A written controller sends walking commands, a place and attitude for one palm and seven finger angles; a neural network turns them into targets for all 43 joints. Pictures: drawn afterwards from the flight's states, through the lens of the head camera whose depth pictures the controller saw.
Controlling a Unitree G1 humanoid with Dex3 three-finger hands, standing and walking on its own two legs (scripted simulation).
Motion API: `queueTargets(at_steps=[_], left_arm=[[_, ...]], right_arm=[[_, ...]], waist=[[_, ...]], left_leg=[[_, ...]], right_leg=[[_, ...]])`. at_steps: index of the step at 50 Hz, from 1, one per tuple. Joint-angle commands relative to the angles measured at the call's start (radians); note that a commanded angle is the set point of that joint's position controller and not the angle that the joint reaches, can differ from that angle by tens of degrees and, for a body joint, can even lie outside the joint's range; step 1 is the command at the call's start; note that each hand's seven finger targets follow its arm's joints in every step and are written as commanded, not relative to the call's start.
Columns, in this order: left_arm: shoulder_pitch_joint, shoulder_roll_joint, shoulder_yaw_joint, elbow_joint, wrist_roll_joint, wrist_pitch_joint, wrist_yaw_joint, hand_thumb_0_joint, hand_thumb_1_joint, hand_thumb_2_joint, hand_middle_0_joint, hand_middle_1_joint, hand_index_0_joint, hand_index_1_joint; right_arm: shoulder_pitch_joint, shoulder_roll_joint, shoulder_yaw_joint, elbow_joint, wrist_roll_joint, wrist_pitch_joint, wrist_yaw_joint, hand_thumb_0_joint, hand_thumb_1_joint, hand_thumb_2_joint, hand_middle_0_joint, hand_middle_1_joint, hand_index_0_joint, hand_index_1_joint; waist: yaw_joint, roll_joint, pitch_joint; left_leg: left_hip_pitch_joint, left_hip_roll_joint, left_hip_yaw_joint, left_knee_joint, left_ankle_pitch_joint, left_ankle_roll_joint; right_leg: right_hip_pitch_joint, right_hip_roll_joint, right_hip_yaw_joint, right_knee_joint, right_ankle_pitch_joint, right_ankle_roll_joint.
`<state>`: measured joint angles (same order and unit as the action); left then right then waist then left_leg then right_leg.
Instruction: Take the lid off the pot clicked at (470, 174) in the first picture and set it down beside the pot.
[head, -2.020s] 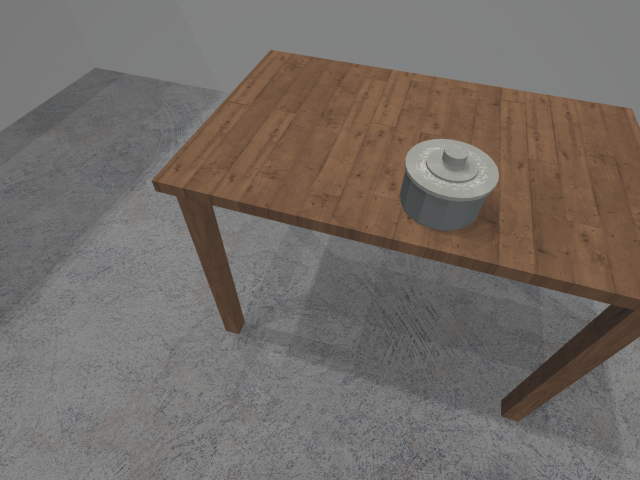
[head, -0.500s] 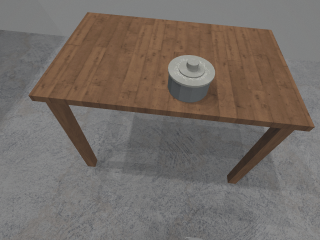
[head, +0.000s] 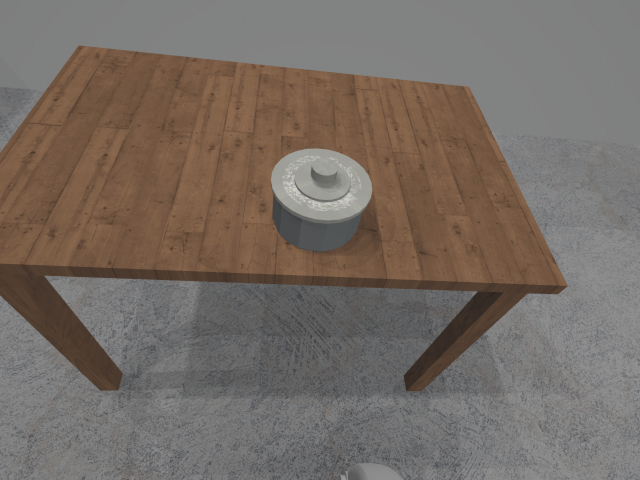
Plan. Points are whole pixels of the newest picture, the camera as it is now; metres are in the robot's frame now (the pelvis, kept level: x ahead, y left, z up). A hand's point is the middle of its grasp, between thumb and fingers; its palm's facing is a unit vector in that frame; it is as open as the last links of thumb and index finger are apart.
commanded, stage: come to a stop and stand still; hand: left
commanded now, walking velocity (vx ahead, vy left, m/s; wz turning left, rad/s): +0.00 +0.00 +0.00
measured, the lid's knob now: (324, 170) +0.55 +0.02 +0.05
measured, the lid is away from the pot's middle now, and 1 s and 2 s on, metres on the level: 0.00 0.00 0.00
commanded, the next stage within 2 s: look again from close up in 1.12 s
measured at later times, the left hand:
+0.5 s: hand (211, 474) +0.15 +0.14 -0.18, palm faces +0.04 -0.98 -0.19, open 7.4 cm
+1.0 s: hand out of the picture +0.00 +0.20 -0.17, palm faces +0.07 -0.97 -0.22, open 7.4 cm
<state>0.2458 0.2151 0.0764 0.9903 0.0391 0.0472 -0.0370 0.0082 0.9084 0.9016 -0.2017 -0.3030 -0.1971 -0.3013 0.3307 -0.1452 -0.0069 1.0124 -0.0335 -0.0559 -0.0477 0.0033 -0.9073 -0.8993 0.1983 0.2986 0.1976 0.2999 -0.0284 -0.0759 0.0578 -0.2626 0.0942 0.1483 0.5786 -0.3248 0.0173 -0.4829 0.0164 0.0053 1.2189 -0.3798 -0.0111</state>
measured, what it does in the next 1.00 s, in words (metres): steps on the spot: right foot, then left foot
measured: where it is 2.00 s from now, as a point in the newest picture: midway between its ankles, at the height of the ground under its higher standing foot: outside the picture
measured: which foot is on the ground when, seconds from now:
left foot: down 0.00-0.24, up 0.26-0.54, down 0.56-1.00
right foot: up 0.00-0.22, down 0.24-0.56, up 0.58-0.82, down 0.84-1.00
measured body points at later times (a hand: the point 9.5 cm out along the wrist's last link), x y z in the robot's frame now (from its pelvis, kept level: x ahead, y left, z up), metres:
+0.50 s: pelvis +0.05 -0.04 -0.01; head +0.11 -0.02 +0.44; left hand +0.15 +0.19 -0.16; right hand +0.13 -0.30 -0.15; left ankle +0.04 +0.06 -0.69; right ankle +0.12 -0.19 -0.73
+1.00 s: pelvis +0.03 +0.02 +0.00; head +0.03 +0.01 +0.45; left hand +0.00 +0.25 -0.15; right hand +0.12 -0.20 -0.15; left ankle +0.06 +0.06 -0.73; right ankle +0.04 -0.10 -0.73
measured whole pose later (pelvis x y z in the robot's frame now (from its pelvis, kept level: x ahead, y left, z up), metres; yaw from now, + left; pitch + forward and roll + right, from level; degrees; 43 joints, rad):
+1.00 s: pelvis +0.03 +0.02 +0.00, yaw +2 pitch -1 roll -1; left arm 0.41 0.17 -0.01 0.98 0.03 0.03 0.02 0.01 0.91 0.90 -0.20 -0.30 -0.20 -0.30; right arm 0.25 -0.17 -0.01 0.90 0.00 0.00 -0.01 -0.01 -0.94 -0.90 0.20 0.30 0.20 0.30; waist 0.02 0.04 0.00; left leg -0.27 -0.07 0.12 0.48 -0.21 0.11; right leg -0.24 0.01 0.01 0.52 -0.27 -0.01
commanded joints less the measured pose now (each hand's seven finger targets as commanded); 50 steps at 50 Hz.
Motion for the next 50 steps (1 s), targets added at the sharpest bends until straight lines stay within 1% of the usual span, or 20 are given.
queueTargets(at_steps=[1,4,8,10,11,12,13,15,20,25,26,27,28,29,30,32,35,40,43,50], left_arm=[[0.010,-0.009,-0.002,-0.083,-0.009,-0.019,-0.007,0.000,0.900,0.900,-0.200,-0.300,-0.200,-0.300],[-0.064,-0.032,-0.018,-0.106,-0.017,-0.024,0.012,0.000,0.900,0.900,-0.200,-0.300,-0.200,-0.300],[-0.041,-0.016,-0.016,-0.101,-0.019,-0.043,0.036,0.000,0.900,0.900,-0.200,-0.300,-0.200,-0.300],[0.054,0.072,0.000,-0.077,-0.013,-0.063,0.048,0.000,0.900,0.900,-0.200,-0.300,-0.200,-0.300],[0.094,0.148,0.018,-0.066,-0.006,-0.072,0.064,0.000,0.900,0.900,-0.200,-0.300,-0.200,-0.300],[0.134,0.187,0.025,-0.057,-0.012,-0.070,0.065,0.000,0.900,0.900,-0.200,-0.300,-0.200,-0.300],[0.125,0.187,0.026,-0.056,-0.011,-0.071,0.071,0.000,0.900,0.900,-0.200,-0.300,-0.200,-0.300],[0.049,0.162,0.029,-0.067,-0.013,-0.060,0.086,0.000,0.900,0.900,-0.200,-0.300,-0.200,-0.300],[-0.060,0.143,0.029,-0.127,-0.005,-0.038,0.098,0.000,0.900,0.900,-0.200,-0.300,-0.200,-0.300],[-0.096,0.160,0.026,-0.153,0.002,-0.029,0.086,0.000,0.900,0.900,-0.200,-0.300,-0.200,-0.300],[-0.102,0.176,0.010,-0.147,-0.016,-0.036,0.132,0.000,0.900,0.900,-0.200,-0.300,-0.200,-0.300],[-0.066,0.123,-0.014,-0.180,-0.025,-0.021,0.124,0.000,0.900,0.900,-0.200,-0.300,-0.200,-0.300],[-0.004,0.073,-0.029,-0.174,-0.029,-0.007,0.101,0.000,0.900,0.900,-0.200,-0.300,-0.200,-0.300],[0.021,0.079,-0.028,-0.180,-0.022,0.014,0.097,0.000,0.900,0.900,-0.200,-0.300,-0.200,-0.300],[-0.054,0.078,-0.030,-0.172,-0.011,0.023,0.094,0.000,0.900,0.900,-0.200,-0.300,-0.200,-0.300],[-0.035,0.083,-0.028,-0.167,-0.012,0.015,0.080,0.000,0.900,0.900,-0.200,-0.300,-0.200,-0.300],[0.035,0.079,-0.034,-0.154,-0.013,0.004,0.070,0.000,0.900,0.900,-0.200,-0.300,-0.200,-0.300],[0.152,0.075,-0.043,-0.125,-0.009,-0.030,0.074,0.000,0.900,0.900,-0.200,-0.300,-0.200,-0.300],[0.088,0.101,-0.056,-0.130,-0.010,-0.054,0.072,0.000,0.900,0.900,-0.200,-0.300,-0.200,-0.300],[0.151,0.055,-0.059,-0.065,-0.014,-0.049,0.073,0.000,0.900,0.900,-0.200,-0.300,-0.200,-0.300]], right_arm=[[0.065,-0.169,-0.040,-0.012,0.005,-0.016,-0.008,0.000,-0.900,-0.900,0.200,0.300,0.200,0.300],[0.078,-0.151,-0.037,0.000,0.003,0.003,-0.006,0.000,-0.900,-0.900,0.200,0.300,0.200,0.300],[0.086,-0.174,-0.065,0.000,0.005,0.038,0.002,0.000,-0.900,-0.900,0.200,0.300,0.200,0.300],[0.093,-0.143,-0.070,-0.006,0.015,0.044,0.011,0.000,-0.900,-0.900,0.200,0.300,0.200,0.300],[0.120,-0.085,-0.068,-0.018,0.023,0.047,0.015,0.000,-0.900,-0.900,0.200,0.300,0.200,0.300],[0.125,-0.073,-0.073,-0.030,0.030,0.062,0.008,0.000,-0.900,-0.900,0.200,0.300,0.200,0.300],[0.088,-0.069,-0.079,-0.037,0.033,0.071,0.002,0.000,-0.900,-0.900,0.200,0.300,0.200,0.300],[0.049,-0.085,-0.083,-0.034,0.031,0.084,-0.001,0.000,-0.900,-0.900,0.200,0.300,0.200,0.300],[-0.021,-0.089,-0.081,-0.058,0.020,0.109,0.022,0.000,-0.900,-0.900,0.200,0.300,0.200,0.300],[0.014,-0.076,-0.072,-0.077,0.022,0.085,0.035,0.000,-0.900,-0.900,0.200,0.300,0.200,0.300],[0.039,-0.154,-0.086,-0.136,0.042,0.058,0.040,0.000,-0.900,-0.900,0.200,0.300,0.200,0.300],[0.017,-0.151,-0.077,-0.174,0.023,0.051,0.039,0.000,-0.900,-0.900,0.200,0.300,0.200,0.300],[-0.050,-0.239,-0.081,-0.207,0.011,0.060,0.036,0.000,-0.900,-0.900,0.200,0.300,0.200,0.300],[-0.113,-0.266,-0.085,-0.270,0.001,0.077,0.035,0.000,-0.900,-0.900,0.200,0.300,0.200,0.300],[-0.142,-0.240,-0.081,-0.265,-0.002,0.077,0.030,0.000,-0.900,-0.900,0.200,0.300,0.200,0.300],[-0.206,-0.192,-0.055,-0.274,-0.002,0.077,0.032,0.000,-0.900,-0.900,0.200,0.300,0.200,0.300],[-0.167,-0.197,-0.052,-0.274,-0.004,0.070,0.036,0.000,-0.900,-0.900,0.200,0.300,0.200,0.300],[-0.119,-0.168,-0.041,-0.247,0.017,0.065,0.033,0.000,-0.900,-0.900,0.200,0.300,0.200,0.300],[-0.065,-0.147,-0.034,-0.214,0.026,0.064,0.036,0.000,-0.900,-0.900,0.200,0.300,0.200,0.300],[-0.050,-0.148,-0.029,-0.139,0.023,0.038,0.030,0.000,-0.900,-0.900,0.200,0.300,0.200,0.300]], waist=[[0.022,0.213,-0.006],[-0.005,0.269,0.026],[-0.008,0.290,-0.062],[0.036,0.152,-0.122],[0.043,-0.047,-0.196],[0.052,-0.130,-0.224],[0.059,-0.146,-0.208],[0.056,-0.225,-0.180],[0.030,-0.106,-0.159],[-0.005,-0.103,-0.151],[-0.063,0.087,-0.369],[-0.033,0.297,-0.320],[0.017,0.548,-0.229],[0.032,0.434,-0.159],[0.006,0.403,-0.060],[0.055,0.245,0.089],[0.056,0.127,0.055],[0.059,0.084,-0.021],[-0.010,0.008,-0.033],[0.034,0.093,-0.030]], left_leg=[[0.066,0.210,-0.147,-0.318,0.347,0.114],[0.062,0.170,-0.063,-0.256,0.685,0.097],[0.152,0.156,-0.066,-0.124,0.721,0.063],[0.040,0.091,-0.048,0.006,0.464,-0.004],[-0.142,0.008,-0.008,0.140,0.100,-0.046],[-0.156,-0.066,-0.040,0.296,-0.321,-0.062],[-0.187,-0.071,-0.092,0.420,-0.379,-0.056],[-0.261,-0.065,-0.159,0.573,-0.344,-0.057],[-0.225,-0.068,-0.164,0.596,-0.183,-0.068],[-0.029,-0.090,-0.084,0.197,-0.057,-0.052],[0.060,-0.034,-0.124,-0.058,-0.036,-0.063],[0.097,-0.007,-0.132,-0.212,0.160,-0.050],[0.074,0.156,-0.383,-0.225,0.363,0.042],[-0.039,0.223,-0.398,-0.243,0.211,0.149],[-0.152,0.164,-0.417,-0.269,0.112,0.140],[-0.279,0.122,-0.364,-0.281,-0.031,0.127],[-0.191,0.132,-0.381,-0.302,-0.081,0.145],[-0.087,0.073,-0.341,-0.235,-0.138,0.089],[0.059,-0.025,-0.247,-0.176,-0.081,0.027],[0.024,0.041,-0.312,-0.335,-0.075,0.046]], right_leg=[[-0.118,-0.083,0.005,-0.086,0.106,0.028],[-0.031,-0.077,-0.078,-0.355,0.089,0.042],[0.132,-0.027,-0.131,-0.613,0.170,0.030],[0.368,-0.090,-0.067,-0.755,0.548,0.024],[0.555,-0.286,0.127,-0.679,1.013,-0.042],[0.541,-0.428,0.183,-0.710,1.306,-0.131],[0.499,-0.446,0.186,-0.732,1.333,-0.173],[0.478,-0.428,0.204,-0.737,1.244,-0.216],[0.295,-0.381,0.110,-0.796,0.824,-0.192],[0.173,-0.331,0.083,-0.793,0.454,-0.135],[0.385,-0.323,0.124,-0.619,0.696,-0.083],[0.265,-0.205,-0.002,-0.478,0.325,-0.043],[0.051,-0.075,-0.087,-0.355,-0.145,0.012],[0.020,-0.045,-0.044,-0.219,-0.191,0.004],[-0.008,-0.017,0.008,-0.113,-0.171,-0.004],[-0.002,-0.031,0.035,-0.092,-0.078,-0.005],[0.055,-0.032,0.000,-0.257,-0.097,-0.006],[0.204,-0.044,0.053,-0.764,0.068,-0.040],[0.052,-0.131,0.206,-0.858,-0.031,-0.099],[0.183,-0.074,0.076,-0.785,0.098,-0.053]])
